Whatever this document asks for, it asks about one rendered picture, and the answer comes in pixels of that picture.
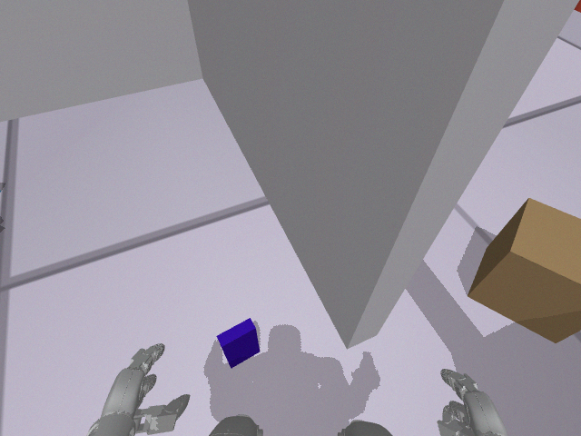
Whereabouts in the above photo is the left robot hand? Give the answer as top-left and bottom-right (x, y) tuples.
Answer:
(100, 343), (191, 435)

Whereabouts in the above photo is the right robot hand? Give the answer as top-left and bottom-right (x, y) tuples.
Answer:
(437, 369), (508, 436)

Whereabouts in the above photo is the left robot arm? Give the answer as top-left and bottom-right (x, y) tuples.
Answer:
(86, 414), (136, 436)

